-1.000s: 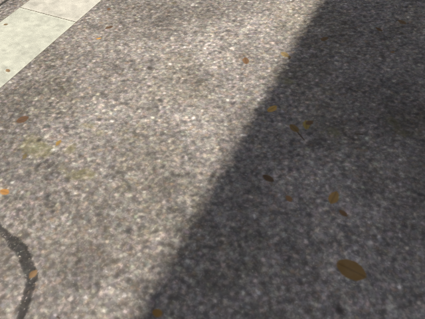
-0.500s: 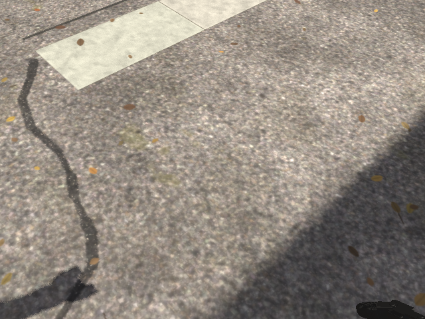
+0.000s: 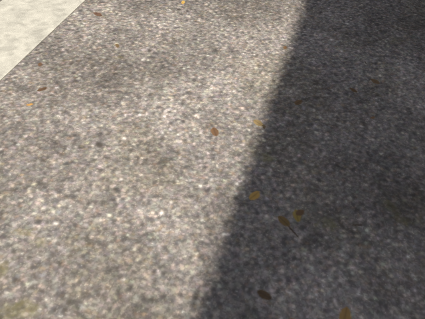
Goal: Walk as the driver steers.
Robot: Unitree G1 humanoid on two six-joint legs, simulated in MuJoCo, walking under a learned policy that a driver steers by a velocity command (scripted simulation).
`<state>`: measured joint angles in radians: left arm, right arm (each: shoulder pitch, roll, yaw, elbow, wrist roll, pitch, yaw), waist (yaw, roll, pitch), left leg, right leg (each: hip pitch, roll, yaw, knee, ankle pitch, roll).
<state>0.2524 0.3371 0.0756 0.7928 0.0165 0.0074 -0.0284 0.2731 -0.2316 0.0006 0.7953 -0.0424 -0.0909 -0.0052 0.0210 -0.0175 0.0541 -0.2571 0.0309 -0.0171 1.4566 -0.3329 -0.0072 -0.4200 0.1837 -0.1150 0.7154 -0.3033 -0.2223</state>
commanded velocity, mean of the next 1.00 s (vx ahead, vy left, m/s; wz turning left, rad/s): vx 1.00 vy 0.00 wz -0.71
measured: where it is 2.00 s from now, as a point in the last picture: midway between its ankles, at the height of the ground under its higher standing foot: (352, 79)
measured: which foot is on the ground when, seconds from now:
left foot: up 0.00-0.30, down 0.32-0.78, up 0.80-1.00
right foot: down 0.00-0.34, up 0.36-0.76, down 0.78-1.00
